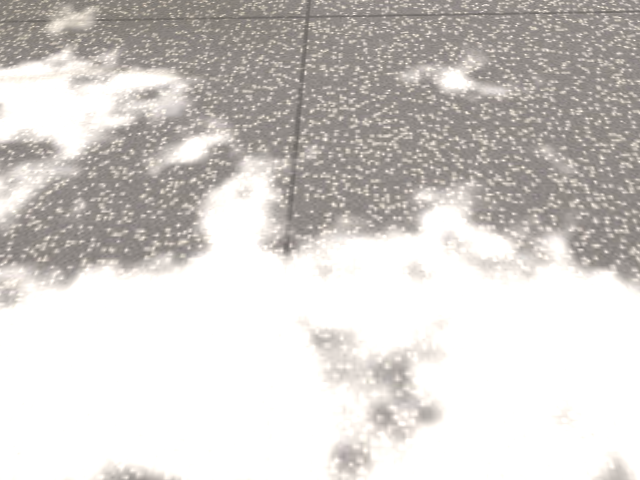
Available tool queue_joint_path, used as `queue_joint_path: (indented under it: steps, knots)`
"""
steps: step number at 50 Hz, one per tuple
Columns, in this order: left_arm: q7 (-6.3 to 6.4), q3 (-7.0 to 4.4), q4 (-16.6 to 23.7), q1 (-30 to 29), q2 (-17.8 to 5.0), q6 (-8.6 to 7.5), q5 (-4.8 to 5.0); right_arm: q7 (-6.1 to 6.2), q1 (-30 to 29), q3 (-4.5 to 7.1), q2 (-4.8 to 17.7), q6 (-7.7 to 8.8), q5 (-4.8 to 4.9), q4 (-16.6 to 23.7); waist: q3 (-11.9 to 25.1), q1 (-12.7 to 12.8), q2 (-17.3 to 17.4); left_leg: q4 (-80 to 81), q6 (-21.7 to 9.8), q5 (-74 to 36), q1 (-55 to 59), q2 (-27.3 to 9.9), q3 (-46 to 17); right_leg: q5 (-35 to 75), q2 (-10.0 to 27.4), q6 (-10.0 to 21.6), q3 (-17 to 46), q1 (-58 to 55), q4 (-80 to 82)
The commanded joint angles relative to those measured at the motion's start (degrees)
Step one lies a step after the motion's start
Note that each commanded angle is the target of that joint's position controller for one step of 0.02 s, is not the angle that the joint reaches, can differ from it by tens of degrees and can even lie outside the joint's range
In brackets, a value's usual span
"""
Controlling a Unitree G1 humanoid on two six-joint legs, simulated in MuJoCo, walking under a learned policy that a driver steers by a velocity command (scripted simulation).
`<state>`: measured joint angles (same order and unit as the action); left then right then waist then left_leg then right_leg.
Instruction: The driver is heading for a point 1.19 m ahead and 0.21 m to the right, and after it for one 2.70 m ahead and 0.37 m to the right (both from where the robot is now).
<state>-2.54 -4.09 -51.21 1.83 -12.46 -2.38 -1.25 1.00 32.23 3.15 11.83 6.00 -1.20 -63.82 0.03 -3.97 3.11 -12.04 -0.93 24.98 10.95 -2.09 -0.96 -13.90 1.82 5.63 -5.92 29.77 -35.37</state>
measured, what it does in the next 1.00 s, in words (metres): goes down: left foot 0.09 m lower, then right foot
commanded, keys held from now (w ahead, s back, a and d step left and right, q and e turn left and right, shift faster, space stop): w+shift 0.70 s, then w+e+shift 0.30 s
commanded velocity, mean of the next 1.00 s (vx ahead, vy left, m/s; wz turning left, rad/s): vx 0.95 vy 0.00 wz -0.13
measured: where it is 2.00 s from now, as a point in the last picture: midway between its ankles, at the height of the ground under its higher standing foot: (338, 194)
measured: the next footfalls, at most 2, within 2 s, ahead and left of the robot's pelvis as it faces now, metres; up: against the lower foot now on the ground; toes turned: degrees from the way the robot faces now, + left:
left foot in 0.56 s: +0.63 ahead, +0.03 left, -0.09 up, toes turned +3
right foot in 0.94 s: +1.10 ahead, -0.08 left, -0.09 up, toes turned -10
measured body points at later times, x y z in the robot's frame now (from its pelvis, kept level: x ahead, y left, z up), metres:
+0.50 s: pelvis +0.41 -0.04 -0.03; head +0.45 -0.04 +0.41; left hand +0.29 +0.19 -0.17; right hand +0.64 -0.26 -0.13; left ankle +0.60 +0.04 -0.75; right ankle +0.12 -0.12 -0.72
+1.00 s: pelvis +0.95 -0.04 -0.11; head +0.98 -0.04 +0.34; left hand +1.12 +0.18 -0.24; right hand +0.90 -0.29 -0.25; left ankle +0.71 +0.07 -0.66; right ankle +1.06 -0.07 -0.81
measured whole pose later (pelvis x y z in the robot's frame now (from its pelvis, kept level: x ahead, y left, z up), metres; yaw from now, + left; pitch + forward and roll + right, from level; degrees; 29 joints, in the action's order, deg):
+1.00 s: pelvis +0.95 -0.04 -0.11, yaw -10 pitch -1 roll +0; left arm -2.1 -2.2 -50.5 7.9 -13.4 -3.8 -1.1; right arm 1.1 22.7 1.9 12.0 6.1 -0.8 -57.0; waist -3.4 1.3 -0.2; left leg -74.9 -0.6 20.7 -4.4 3.1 4.2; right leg -13.1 -8.4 12.1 -7.3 28.1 -39.3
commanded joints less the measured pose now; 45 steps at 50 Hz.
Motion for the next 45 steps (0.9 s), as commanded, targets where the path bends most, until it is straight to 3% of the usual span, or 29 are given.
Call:
queue_joint_path:
  steps: [1,2,3,4,5,7,9,12,14,16,18,22,25,27,28,29,30,31,32,33,34,35,37,39,40,41,42,44,45]
  knots:
    - [1.64,-3.8,-5.6,29.49,-9.03,-1.23,-0.35,-0.52,-4.89,0.9,8.35,0.87,-0.31,3.54,6.59,17.96,-4.27,-35.2,-8.04,-42.82,-31.94,-5.23,3.69,-8.09,-1.73,3.01,1.14,-43.8,2.15]
    - [1.86,-5.08,-6.48,36.26,-16.62,-1.8,-1.81,-1.54,-2.35,-0.78,0.61,1.37,1.32,6.66,14.05,16.19,-21.76,-60.18,-5.42,-5.35,-48.6,4.23,3.27,-44.71,17.64,7.71,37.53,-53.36,17.83]
    - [1.5,-3.4,-4.84,27.26,-11.91,-1.64,-1.18,-1.92,-8.63,0.03,3.46,2.1,1.28,9.0,8.93,12.75,-14.92,-68.29,-7.68,-3.24,-54.27,5.32,-7.17,-44.08,18.94,5.96,53.94,-44.05,28.29]
    - [1.38,-2.77,-3.5,19.44,-10.48,-1.8,-1.39,-2.08,-11.75,0.47,4.76,1.92,1.39,10.88,2.66,8.27,-9.93,-71.06,-8.36,-8.84,-57.34,0.89,-5.79,-36.27,19.0,5.19,44.86,-37.87,24.67]
    - [1.03,-2.15,-3.53,18.36,-7.97,-2.41,-0.92,-2.39,-12.51,0.44,4.99,1.94,0.88,10.74,1.92,7.44,-3.9,-68.57,-8.38,-12.92,-55.09,-2.36,-4.52,-27.6,17.26,5.26,36.4,-32.34,24.35]
    - [1.2,-0.71,-4.42,16.46,-4.5,-3.11,-0.41,-3.16,-10.86,0.2,2.33,0.45,-0.84,10.92,-0.89,2.82,-6.37,-63.17,-7.03,-14.45,-50.04,-5.24,-3.56,-21.72,12.7,3.54,26.54,-22.42,26.71]
    - [1.74,0.11,-5.2,18.04,-2.84,-3.8,-0.05,-4.02,-13.83,0.02,1.52,-1.46,-0.98,12.67,-5.15,1.6,-6.9,-60.31,-5.14,-15.68,-51.44,-6.58,-2.59,-18.77,10.62,3.61,21.99,-18.05,29.79]
    - [1.76,0.26,-5.11,21.25,-4.18,-4.62,0.45,-4.38,-23.18,-0.16,2.64,-2.62,-0.87,16.47,-9.57,2.6,-4.09,-50.98,-3.34,-22.6,-57.27,-6.95,0.64,-8.48,8.26,4.17,15.47,-17.45,33.76]
    - [1.54,0.64,-4.84,22.02,-3.92,-5.35,1.04,-4.85,-31.71,-0.29,3.22,-2.01,-0.45,19.7,-12.3,4.05,-3.35,-33.56,-2.55,-29.67,-50.16,-4.79,4.14,0.64,4.45,3.97,9.15,-12.82,36.73]
    - [1.69,0.5,-5.53,24.39,-5.36,-6.27,1.07,-5.7,-32.07,-0.42,2.19,-1.82,-0.19,19.28,-9.73,4.22,-4.92,-31.34,-3.9,-38.49,-39.34,-2.25,7.19,13.05,5.46,3.99,6.13,-13.31,39.35]
    - [2.27,0.78,-6.4,25.39,-4.32,-6.95,1.43,-5.43,-31.74,0.23,3.67,-0.71,0.29,18.99,-9.19,3.08,-4.79,-23.15,-6.36,-46.0,-43.53,-3.91,3.36,21.04,4.92,2.86,3.03,-25.56,33.81]
    - [3.57,0.42,-8.07,30.98,-6.14,-5.69,0.47,-4.93,-38.8,0.5,4.4,-0.78,-0.62,20.87,-8.8,7.92,-4.03,-8.13,-6.97,-44.52,-43.7,0.44,7.27,33.55,7.24,2.57,3.62,-42.4,29.32]
    - [5.41,-0.59,-9.37,32.06,-10.12,-4.04,-0.78,-3.04,-31.01,1.44,7.14,-0.75,-0.77,18.85,-4.56,4.03,-7.02,-5.1,-8.25,-35.41,-40.05,3.11,7.3,58.1,9.43,1.9,4.24,-53.43,11.04]
    - [5.97,-1.42,-9.27,29.34,-11.26,-2.4,-2.57,-1.18,-12.37,3.13,10.9,-0.62,-0.36,13.14,3.23,-4.41,-8.85,-6.22,-9.63,-28.81,-21.27,2.46,6.65,63.02,8.6,2.91,4.61,-46.91,-15.12]
    - [5.57,-1.48,-8.6,25.77,-9.5,-2.26,-2.26,-0.56,-2.17,4.25,13.42,-0.57,-1.81,10.5,6.47,-10.04,-7.48,-10.85,-12.21,-24.6,-4.74,-2.07,2.49,47.2,3.91,3.18,3.67,-29.58,-38.96]
    - [4.21,0.78,-5.41,23.32,0.25,-4.26,-2.38,-0.87,1.76,4.01,14.9,-0.81,-2.81,8.27,9.79,-5.41,11.45,-29.81,-9.51,-41.78,15.19,-11.03,-4.72,-21.1,-3.46,3.93,8.0,-0.94,-58.58]
    - [3.92,0.9,-1.71,26.5,-2.3,-5.82,4.8,-2.03,4.31,4.63,16.68,-0.71,-2.78,8.54,23.79,-4.92,18.28,-21.13,-22.29,-27.69,33.16,-21.92,-34.98,-21.83,-8.06,1.94,14.04,18.7,-68.27]
    - [4.45,1.37,-0.7,18.24,-4.54,-5.76,4.45,-2.27,1.19,3.7,11.34,-0.4,-3.06,8.21,16.14,-5.25,5.75,-10.35,-20.48,-11.89,27.81,-20.53,-35.95,-13.83,-2.67,2.71,12.28,27.09,-63.34]
    - [3.79,1.12,-0.4,11.66,-6.36,-5.72,2.41,-2.11,-4.43,2.34,6.82,-0.02,-2.69,8.83,4.07,-4.14,-4.93,-6.14,-16.23,-16.45,12.27,-16.74,-26.7,-7.0,0.38,2.73,11.41,24.45,-54.21]
    - [3.26,1.33,-0.57,12.5,-4.72,-5.2,1.27,-1.67,-7.49,1.87,6.75,0.38,-2.9,8.75,0.2,0.01,-6.36,-5.99,-16.61,-28.96,0.21,-17.07,-24.59,-4.76,0.93,1.47,11.13,18.54,-51.36]
    - [2.55,1.93,-0.94,13.28,-2.86,-3.65,-1.03,-1.4,-6.32,1.49,6.99,1.04,-2.13,7.79,-1.24,2.88,-8.55,-6.24,-15.88,-39.14,-7.69,-15.76,-20.75,-6.42,1.44,0.77,10.53,13.76,-49.19]
    - [1.62,2.41,-0.77,14.77,-0.96,-2.28,-2.46,-1.57,-4.4,0.96,6.05,1.21,-1.1,6.28,-1.67,4.54,-6.38,-6.0,-14.06,-35.1,-12.35,-13.71,-16.85,-8.36,3.19,0.43,10.06,11.95,-48.05]
    - [0.2,3.24,3.93,7.01,0.25,-1.93,-1.09,-1.5,-7.83,0.34,5.68,2.24,0.85,5.95,-7.76,6.99,-3.31,1.32,-9.08,-35.49,-23.47,-7.5,-5.23,-1.43,4.02,-0.84,7.52,10.97,-33.16]
    - [-0.87,4.25,5.25,3.96,0.49,-2.66,-0.79,-1.63,-12.91,-0.19,4.77,2.97,0.76,7.09,-11.67,8.44,-0.23,4.14,-5.8,-44.38,-35.82,-1.31,5.87,14.03,2.23,-0.66,2.22,-2.91,-16.47]
    - [-1.2,4.52,5.42,2.13,0.4,-2.83,-0.29,-1.61,-10.65,-0.39,4.63,3.37,1.47,6.53,-11.24,6.92,-1.44,5.6,-5.28,-49.48,-37.0,-1.72,6.91,20.79,0.22,-0.39,-1.6,-8.25,-11.26]
    - [-1.16,4.53,5.5,1.88,0.06,-2.67,0.23,-1.59,-9.24,-0.16,7.04,4.04,1.97,6.36,-9.95,7.05,-0.3,7.43,-5.15,-55.61,-34.11,-4.57,6.46,24.68,-0.62,0.74,-2.07,-11.36,-8.89]
    - [-0.88,4.05,5.1,1.2,-2.04,-2.69,0.08,-1.29,-6.95,-0.19,7.5,4.26,2.63,5.94,-9.21,6.37,-1.59,5.56,-3.46,-68.46,-26.68,-4.59,7.99,25.41,-3.04,1.58,-4.47,-9.71,-6.85]
    - [-0.32,3.16,3.61,4.85,-5.16,-2.78,-0.72,0.15,-5.34,0.33,10.49,3.2,1.79,6.48,-3.88,8.16,2.33,-4.73,-0.84,-86.35,-15.59,-6.26,9.56,20.63,-7.42,3.7,-6.59,-12.48,-4.36]
    - [-0.14,2.07,1.79,11.6,-7.68,-2.59,-0.77,0.95,-6.47,0.66,11.91,2.24,0.77,7.19,0.85,12.18,3.77,-15.35,-0.09,-89.61,-13.52,-7.26,9.76,18.38,-9.24,5.07,-5.89,-19.09,-3.93]
Velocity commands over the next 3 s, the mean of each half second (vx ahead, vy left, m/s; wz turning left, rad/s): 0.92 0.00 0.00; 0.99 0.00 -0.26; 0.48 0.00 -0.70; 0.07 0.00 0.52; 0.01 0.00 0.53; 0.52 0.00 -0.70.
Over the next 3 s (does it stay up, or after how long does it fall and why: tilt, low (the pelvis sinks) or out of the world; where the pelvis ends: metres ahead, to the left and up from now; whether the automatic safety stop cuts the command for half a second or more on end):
stays up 1.53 -0.08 -0.07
